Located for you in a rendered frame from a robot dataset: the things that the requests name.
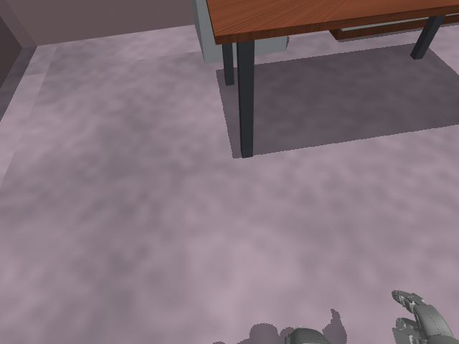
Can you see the right robot hand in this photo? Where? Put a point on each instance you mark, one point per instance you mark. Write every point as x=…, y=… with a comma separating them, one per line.
x=429, y=321

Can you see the table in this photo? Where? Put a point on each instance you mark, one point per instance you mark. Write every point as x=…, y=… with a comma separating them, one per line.
x=244, y=21

